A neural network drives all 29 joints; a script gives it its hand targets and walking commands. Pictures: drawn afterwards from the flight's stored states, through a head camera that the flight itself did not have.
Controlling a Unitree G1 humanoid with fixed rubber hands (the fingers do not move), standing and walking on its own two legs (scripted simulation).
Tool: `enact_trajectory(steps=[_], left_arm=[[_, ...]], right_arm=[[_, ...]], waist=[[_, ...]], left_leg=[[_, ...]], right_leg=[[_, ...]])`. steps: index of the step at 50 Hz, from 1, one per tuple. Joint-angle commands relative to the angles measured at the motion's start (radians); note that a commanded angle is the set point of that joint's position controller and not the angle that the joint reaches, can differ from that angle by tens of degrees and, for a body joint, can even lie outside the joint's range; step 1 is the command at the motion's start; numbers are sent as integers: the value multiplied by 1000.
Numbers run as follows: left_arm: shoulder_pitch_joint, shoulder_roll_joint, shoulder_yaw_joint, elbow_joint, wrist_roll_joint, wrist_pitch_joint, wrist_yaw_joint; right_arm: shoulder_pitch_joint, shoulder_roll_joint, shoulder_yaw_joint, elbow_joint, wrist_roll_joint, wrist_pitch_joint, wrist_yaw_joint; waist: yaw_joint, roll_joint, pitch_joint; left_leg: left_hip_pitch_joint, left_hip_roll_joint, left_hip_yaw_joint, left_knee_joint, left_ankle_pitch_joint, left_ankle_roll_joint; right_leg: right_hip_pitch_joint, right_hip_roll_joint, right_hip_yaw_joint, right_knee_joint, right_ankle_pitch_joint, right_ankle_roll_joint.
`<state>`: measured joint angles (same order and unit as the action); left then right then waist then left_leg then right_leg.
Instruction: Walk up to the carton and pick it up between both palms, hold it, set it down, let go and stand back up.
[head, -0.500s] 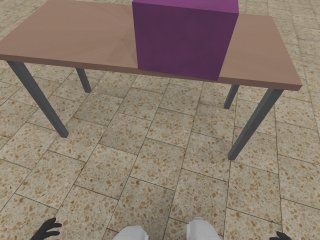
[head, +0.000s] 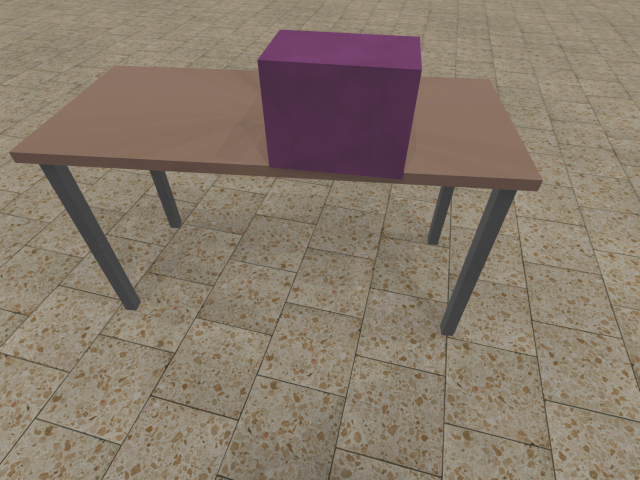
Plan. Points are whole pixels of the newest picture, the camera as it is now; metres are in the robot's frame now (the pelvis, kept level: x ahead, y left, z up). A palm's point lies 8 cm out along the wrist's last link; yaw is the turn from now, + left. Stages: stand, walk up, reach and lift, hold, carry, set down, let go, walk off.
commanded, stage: walk up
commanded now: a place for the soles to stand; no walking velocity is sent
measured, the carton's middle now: (341, 104) +0.86 +0.00 +0.08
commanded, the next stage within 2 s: none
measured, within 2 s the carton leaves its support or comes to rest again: neither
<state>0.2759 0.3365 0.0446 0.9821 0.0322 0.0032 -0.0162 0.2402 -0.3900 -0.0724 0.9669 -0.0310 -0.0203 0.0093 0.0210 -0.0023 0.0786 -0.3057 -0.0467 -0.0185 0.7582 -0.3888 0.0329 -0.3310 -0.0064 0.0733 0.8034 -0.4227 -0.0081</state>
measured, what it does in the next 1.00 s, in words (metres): stands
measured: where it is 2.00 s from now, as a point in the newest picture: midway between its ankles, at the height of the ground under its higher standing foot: outside the picture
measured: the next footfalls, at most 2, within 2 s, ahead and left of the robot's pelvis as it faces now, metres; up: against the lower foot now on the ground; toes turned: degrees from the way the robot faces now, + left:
left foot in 1.96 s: +0.33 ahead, +0.09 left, +0.00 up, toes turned +6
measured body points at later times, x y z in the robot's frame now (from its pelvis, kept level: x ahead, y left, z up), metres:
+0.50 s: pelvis +0.00 -0.02 +0.01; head +0.00 -0.01 +0.46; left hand +0.09 +0.28 -0.12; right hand +0.03 -0.32 -0.11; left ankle +0.05 +0.11 -0.71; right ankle +0.04 -0.13 -0.71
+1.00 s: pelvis +0.04 -0.01 +0.03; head +0.05 -0.01 +0.48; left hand +0.14 +0.28 -0.10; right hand +0.15 -0.30 -0.09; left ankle +0.05 +0.11 -0.71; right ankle +0.04 -0.13 -0.71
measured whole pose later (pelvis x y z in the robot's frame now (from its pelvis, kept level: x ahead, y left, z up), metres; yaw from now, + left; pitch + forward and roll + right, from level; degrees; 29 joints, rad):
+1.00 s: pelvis +0.04 -0.01 +0.03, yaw +0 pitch -3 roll +0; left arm 0.06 0.33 0.00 1.12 0.00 -0.02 -0.01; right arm 0.04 -0.33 -0.01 1.12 -0.01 -0.04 0.00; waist 0.02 0.00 0.07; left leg -0.14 -0.02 -0.04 0.40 -0.21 0.00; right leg -0.14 0.01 0.03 0.42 -0.22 -0.01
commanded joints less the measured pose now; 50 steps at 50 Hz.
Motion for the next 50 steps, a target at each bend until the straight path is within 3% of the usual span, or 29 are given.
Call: enact_trajectory(steps=[1, 2, 3, 5, 7, 8, 10, 13, 14, 16, 17, 18, 20, 21, 22, 24, 26, 28, 30, 31, 33, 34, 37, 38, 39, 40, 45, 46, 50], left_arm=[[-29, 231, 62, -57, -24, -28, 12], [35, 257, 67, -41, -20, -33, 9], [59, 242, 67, -13, -7, -36, 4], [87, 202, 70, -9, -3, -48, 6], [-9, 305, 82, -49, 8, -68, 17], [-98, 371, 93, -69, 4, -66, 17], [-164, 303, 66, -78, -4, -68, 26], [-189, 263, 52, -78, -8, -46, 14], [-214, 240, 44, -78, -11, -34, 12], [-178, 241, 42, -49, -14, -16, 8], [-150, 217, 42, -43, -18, -19, 8], [-112, 233, 45, -25, -18, -21, 13], [-82, 222, 43, 3, -24, -37, 16], [-60, 224, 46, 6, -18, -38, 12], [-75, 233, 46, 14, -13, -40, 9], [-164, 266, 52, -20, -9, -45, 12], [-189, 281, 45, -3, -12, -49, 16], [-192, 267, 36, -7, -21, -57, 23], [-207, 249, 22, 11, -26, -58, 22], [-221, 239, 23, 7, -31, -57, 20], [-258, 217, 11, 12, -30, -50, 18], [-204, 213, 8, 23, -46, -50, 15], [-208, 217, 6, 49, -40, -42, 18], [-200, 209, 4, 62, -41, -42, 22], [-216, 220, 3, 69, -36, -43, 20], [-248, 202, 4, 59, -36, -51, 21], [-258, 205, -9, 80, -32, -46, 19], [-268, 224, 1, 78, -31, -42, 19], [-241, 222, -6, 88, -34, -45, 20]], right_arm=[[-109, -276, -42, -88, -10, -44, -27], [-151, -278, -47, -101, -2, -46, -26], [-142, -280, -52, -85, -1, -40, -21], [-126, -213, -23, -76, -6, -23, -14], [-114, -151, -9, -86, 2, -7, -12], [-47, -206, -30, -49, 7, -7, -19], [11, -198, -29, -31, 14, -11, -8], [92, -183, -37, 23, 7, -30, -7], [53, -174, -22, 10, -1, -32, -8], [-28, -259, -30, -21, -8, -30, -13], [-14, -255, -32, -8, -4, -37, -16], [-87, -269, -23, -13, -9, -44, -20], [-110, -234, -12, -9, 13, -49, -24], [-113, -242, -9, -10, 10, -45, -20], [-118, -207, 1, -3, 10, -40, -12], [-97, -182, 7, 3, 8, -30, -14], [-89, -163, 5, 26, 12, -35, -12], [-67, -174, 8, 34, 27, -42, -12], [-85, -152, 14, 58, 23, -40, -14], [-88, -180, 13, 59, 25, -43, -14], [-103, -183, 19, 73, 22, -45, -22], [-142, -184, 25, 70, 21, -46, -22], [-152, -213, 10, 77, 22, -42, -24], [-196, -186, 16, 71, 20, -44, -26], [-185, -175, 25, 72, 21, -40, -22], [-179, -174, 26, 82, 24, -42, -24], [-228, -176, 18, 95, 19, -36, -19], [-223, -175, 20, 102, 20, -38, -23], [-252, -161, 18, 97, 19, -33, -16]], waist=[[16, 84, 106], [38, 111, 80], [33, 61, 25], [48, 69, 13], [10, -118, 69], [-10, -121, 48], [-48, -66, 64], [-76, -129, -35], [-71, -117, 14], [-33, 18, 102], [-22, 65, 114], [5, 76, 80], [27, 32, 45], [28, 64, -35], [27, 47, 15], [-9, 60, -2], [-40, 15, -14], [-36, -14, -60], [-33, -50, -83], [-34, 7, -80], [-35, -16, -91], [-1, 18, -107], [-28, 31, -116], [1, 53, -79], [-10, -23, -93], [-11, 9, -116], [-18, 16, -127], [-6, -33, -78], [-16, -11, -136]], left_leg=[[-203, 341, -536, -570, -505, 190], [-184, 317, -449, -524, -414, 166], [-204, 282, -371, -499, -361, 132], [-260, 182, -211, -361, -366, 69], [-288, 5, -41, 20, -141, -11], [-148, 42, -67, 81, -142, -6], [-86, 59, -50, 73, -111, -5], [199, 48, -42, -126, 46, 17], [161, 69, -102, -170, -2, 31], [-38, 182, -377, -441, -475, 82], [-115, 285, -494, -536, -522, 142], [-151, 325, -520, -536, -437, 159], [-97, 288, -393, -430, -105, 130], [-127, 255, -316, -411, -134, 105], [-162, 169, -242, -378, -198, 41], [-98, 95, -165, -294, -118, 9], [22, 83, -99, -250, 3, 0], [72, 105, -131, -279, 153, 8], [115, 120, -122, -296, 192, 17], [119, 130, -133, -311, 273, 14], [121, 152, -138, -343, 300, 22], [140, 170, -144, -364, 322, 23], [159, 174, -162, -403, 282, 18], [160, 182, -157, -396, 336, 23], [155, 180, -151, -392, 340, 19], [165, 173, -137, -394, 419, 14], [199, 152, -108, -422, 300, 4], [157, 157, -107, -426, 344, 4], [236, 157, -101, -426, 350, -1]], right_leg=[[-60, 0, 6, 102, -30, -17], [-5, -24, -2, 24, -4, -31], [69, -18, -38, -7, 2, -37], [191, -23, 22, -284, -63, -50], [57, -268, 578, -635, -450, -126], [-95, -326, 578, -625, -509, -200], [-120, -263, 425, -598, -364, -189], [-214, -155, 219, -490, -263, -107], [-232, -122, 183, -464, -257, -89], [-220, -39, 113, -266, -283, -42], [-127, 6, 34, -88, -157, -21], [-38, -7, -7, -37, -50, -21], [42, -26, 25, -205, 46, -35], [141, -36, 25, -264, 36, -40], [122, -63, 121, -385, -49, -55], [84, -131, 259, -484, -203, -79], [-8, -153, 227, -492, -148, -89], [51, -127, 174, -453, 100, -70], [68, -134, 135, -452, 178, -59], [98, -113, 125, -429, 279, -54], [113, -105, 82, -402, 277, -46], [153, -99, 85, -414, 325, -39], [154, -78, 64, -422, 285, -38], [152, -95, 57, -439, 319, -27], [168, -93, 66, -446, 342, -31], [214, -100, 58, -445, 395, -34], [209, -106, 60, -467, 380, -31], [203, -106, 48, -460, 384, -27], [165, -107, 56, -490, 353, -24]])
